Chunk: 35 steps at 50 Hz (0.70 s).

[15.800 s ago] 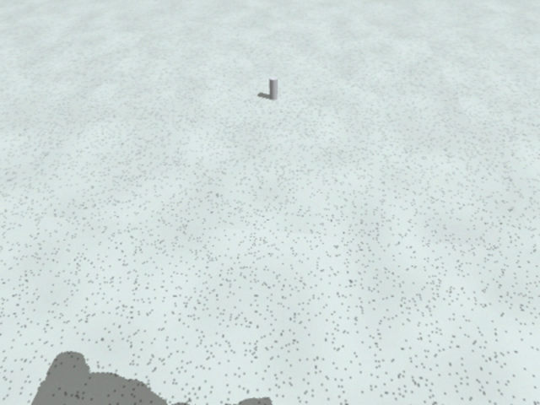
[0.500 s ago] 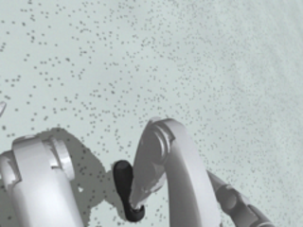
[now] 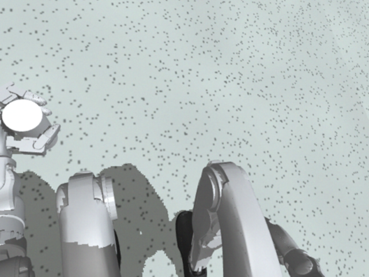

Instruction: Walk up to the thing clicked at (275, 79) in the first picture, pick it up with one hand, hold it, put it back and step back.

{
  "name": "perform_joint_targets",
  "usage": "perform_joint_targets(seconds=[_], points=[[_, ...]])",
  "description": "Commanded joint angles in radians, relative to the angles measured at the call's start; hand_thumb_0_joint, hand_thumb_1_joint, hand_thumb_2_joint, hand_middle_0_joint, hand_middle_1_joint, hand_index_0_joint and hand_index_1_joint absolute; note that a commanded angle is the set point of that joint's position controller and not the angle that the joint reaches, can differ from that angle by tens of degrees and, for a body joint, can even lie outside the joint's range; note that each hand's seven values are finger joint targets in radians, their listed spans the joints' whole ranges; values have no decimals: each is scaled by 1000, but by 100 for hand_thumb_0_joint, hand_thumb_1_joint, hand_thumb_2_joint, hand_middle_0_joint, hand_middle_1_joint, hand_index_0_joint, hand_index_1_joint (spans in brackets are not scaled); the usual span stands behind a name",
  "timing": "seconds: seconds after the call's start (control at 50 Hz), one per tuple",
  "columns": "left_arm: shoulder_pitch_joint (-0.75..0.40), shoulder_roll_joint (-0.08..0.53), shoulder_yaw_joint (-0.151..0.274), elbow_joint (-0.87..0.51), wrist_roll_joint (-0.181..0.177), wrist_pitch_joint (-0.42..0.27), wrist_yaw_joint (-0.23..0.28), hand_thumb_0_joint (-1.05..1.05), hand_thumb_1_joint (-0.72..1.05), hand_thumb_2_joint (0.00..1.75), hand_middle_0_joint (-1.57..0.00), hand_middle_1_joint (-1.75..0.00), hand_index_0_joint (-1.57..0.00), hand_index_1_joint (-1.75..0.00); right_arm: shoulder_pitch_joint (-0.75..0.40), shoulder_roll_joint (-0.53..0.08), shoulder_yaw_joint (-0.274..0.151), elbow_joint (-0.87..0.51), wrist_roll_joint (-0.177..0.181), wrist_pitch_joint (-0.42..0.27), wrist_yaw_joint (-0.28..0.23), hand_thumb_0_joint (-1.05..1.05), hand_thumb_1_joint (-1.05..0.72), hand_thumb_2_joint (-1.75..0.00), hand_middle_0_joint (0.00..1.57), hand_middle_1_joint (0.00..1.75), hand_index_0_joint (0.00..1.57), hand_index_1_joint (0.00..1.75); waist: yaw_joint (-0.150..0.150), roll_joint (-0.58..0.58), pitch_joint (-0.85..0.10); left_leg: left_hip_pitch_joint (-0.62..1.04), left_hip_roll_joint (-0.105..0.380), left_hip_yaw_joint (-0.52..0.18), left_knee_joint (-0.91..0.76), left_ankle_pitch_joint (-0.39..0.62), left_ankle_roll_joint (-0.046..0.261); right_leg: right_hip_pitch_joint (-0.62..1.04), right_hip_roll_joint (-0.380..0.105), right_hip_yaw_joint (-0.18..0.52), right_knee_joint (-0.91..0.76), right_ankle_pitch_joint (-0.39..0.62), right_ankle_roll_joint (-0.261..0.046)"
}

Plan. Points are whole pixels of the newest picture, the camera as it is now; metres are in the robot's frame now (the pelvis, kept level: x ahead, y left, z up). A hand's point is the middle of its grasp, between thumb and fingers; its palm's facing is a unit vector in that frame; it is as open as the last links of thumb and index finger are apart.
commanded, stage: settle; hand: left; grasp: from the side
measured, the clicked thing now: (34, 128) +0.41 +0.29 -0.09
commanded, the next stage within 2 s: lift in 0.98 s
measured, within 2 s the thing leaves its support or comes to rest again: neither
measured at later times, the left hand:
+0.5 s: hand (28, 108) +0.41 +0.27 -0.01, palm faces +0.17 -0.99 -0.03, open 7.9 cm
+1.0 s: hand (20, 98) +0.42 +0.28 +0.02, palm faces +0.19 -0.98 -0.04, open 7.9 cm
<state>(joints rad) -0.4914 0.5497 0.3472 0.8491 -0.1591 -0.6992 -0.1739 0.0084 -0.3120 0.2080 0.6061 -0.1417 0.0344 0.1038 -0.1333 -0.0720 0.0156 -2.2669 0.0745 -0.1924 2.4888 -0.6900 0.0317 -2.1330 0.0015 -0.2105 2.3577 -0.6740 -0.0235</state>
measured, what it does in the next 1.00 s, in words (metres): stands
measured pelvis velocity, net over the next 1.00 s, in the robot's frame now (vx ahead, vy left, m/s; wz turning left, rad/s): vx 0.01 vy -0.01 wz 0.10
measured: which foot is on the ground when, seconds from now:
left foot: down 0.00-1.00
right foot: down 0.00-1.00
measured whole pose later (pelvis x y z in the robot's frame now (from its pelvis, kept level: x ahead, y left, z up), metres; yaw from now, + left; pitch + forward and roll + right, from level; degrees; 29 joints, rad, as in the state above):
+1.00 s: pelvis +0.01 -0.01 +0.05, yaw +5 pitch +32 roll -6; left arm -0.58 0.43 0.40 0.86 -0.16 -0.59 -0.27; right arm 0.09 -0.29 0.06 0.67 -0.06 -0.01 0.05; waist -0.11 -0.01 -0.11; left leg -2.17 0.07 -0.08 2.29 -0.68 0.02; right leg -2.10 -0.02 -0.11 2.24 -0.70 -0.03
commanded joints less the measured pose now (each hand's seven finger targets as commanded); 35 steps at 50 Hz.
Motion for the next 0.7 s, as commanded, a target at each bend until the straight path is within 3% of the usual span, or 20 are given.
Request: perform_joint_targets(seconds=[0.0, 0.02, 0.08, 0.1, 0.14, 0.22, 0.26, 0.28, 0.34, 0.4, 0.42, 0.48, 0.58, 0.68], points=[[-298, 188, 61, -268, -53, -57, -20, 0, 44, 130, -131, -139, -130, -141, 103, -247, -123, -39, 25, -10, -31, 0, -88, -90, 20, 30, 20, 30, -23, 317, -658, 423, -23, 48, -319, 89, -8, 300, 60, 21, -231, 171, -15], [-257, 185, 65, -238, -54, -47, -29, 0, 44, 129, -131, -137, -130, -139, 93, -244, -132, -43, 31, -11, -34, 0, -88, -90, 20, 30, 20, 30, -2, 303, -667, 431, -22, 58, -322, 93, -6, 292, 59, 34, -240, 165, -17], [-277, 157, 52, -248, -61, -33, -57, 0, 41, 129, -132, -138, -131, -140, 106, -233, -145, -36, 40, -16, -36, 0, -89, -90, 20, 30, 20, 30, -12, 282, -685, 424, -23, 67, -328, 101, -4, 316, 56, 44, -251, 166, -15], [-294, 176, 78, -271, -69, -30, -65, 0, 41, 129, -133, -139, -132, -141, 118, -235, -152, -29, 44, -18, -38, 0, -89, -90, 20, 30, 20, 30, -3, 276, -699, 433, -23, 73, -324, 115, -2, 330, 54, 52, -260, 179, -13], [-254, 148, 67, -213, -73, -12, -84, 0, 39, 128, -132, -138, -131, -140, 116, -227, -153, -32, 49, -21, -42, 0, -89, -90, 20, 30, 20, 30, 2, 264, -699, 428, -23, 81, -326, 139, -2, 347, 51, 61, -260, 193, -11], [-288, 180, 112, -286, -81, 1, -100, 0, 37, 129, -134, -139, -133, -142, 138, -223, -171, -33, 58, -25, -48, 0, -89, -90, 20, 30, 20, 30, 25, 262, -773, 478, -24, 89, -336, 185, -1, 376, 49, 67, -270, 225, -12], [-274, 140, 85, -272, -83, 12, -110, 0, 37, 130, -135, -140, -134, -142, 128, -213, -174, -42, 64, -30, -49, 0, -88, -90, 20, 30, 20, 30, 25, 254, -756, 459, -25, 96, -350, 171, 0, 376, 47, 79, -284, 206, -14], [-316, 177, 114, -328, -83, 6, -110, 0, 36, 131, -135, -141, -134, -143, 136, -215, -182, -36, 66, -31, -53, 0, -89, -90, 20, 30, 20, 30, 31, 268, -773, 469, -27, 99, -355, 157, 1, 371, 47, 78, -289, 195, -15], [-287, 143, 107, -277, -79, 20, -110, 0, 35, 130, -135, -140, -134, -142, 134, -206, -188, -38, 69, -38, -55, 0, -89, -90, 20, 30, 20, 30, 25, 261, -757, 471, -27, 101, -370, 141, 1, 365, 46, 81, -299, 178, -15], [-320, 167, 125, -326, -76, 19, -109, 0, 36, 132, -136, -142, -135, -144, 143, -206, -199, -24, 71, -41, -61, 0, -89, -90, 20, 30, 20, 30, 37, 269, -772, 499, -27, 105, -380, 152, -1, 357, 43, 87, -306, 180, -17], [-281, 139, 108, -274, -71, 27, -110, 0, 35, 132, -136, -141, -135, -144, 140, -204, -200, -28, 73, -42, -62, 0, -89, -90, 20, 30, 20, 30, 37, 261, -763, 510, -27, 105, -390, 156, 0, 349, 43, 89, -310, 175, -18], [-345, 152, 116, -338, -65, 23, -104, 0, 34, 134, -137, -143, -136, -145, 153, -201, -208, -17, 72, -48, -65, 0, -89, -90, 20, 30, 20, 30, 36, 271, -777, 525, -29, 107, -400, 166, 0, 355, 41, 88, -316, 187, -19], [-336, 115, 97, -253, -59, 32, -106, 0, 30, 135, -139, -144, -137, -147, 154, -192, -211, -15, 75, -55, -65, 0, -89, -90, 20, 30, 20, 30, 23, 236, -739, 496, -32, 113, -411, 132, 4, 361, 38, 97, -342, 155, -17], [-352, 120, 94, -261, -47, 33, -110, 0, 32, 135, -139, -144, -138, -147, 162, -198, -221, -18, 78, -57, -67, 0, -89, -90, 20, 30, 20, 30, 39, 255, -777, 559, -36, 114, -441, 142, -2, 343, 36, 92, -344, 151, -24]])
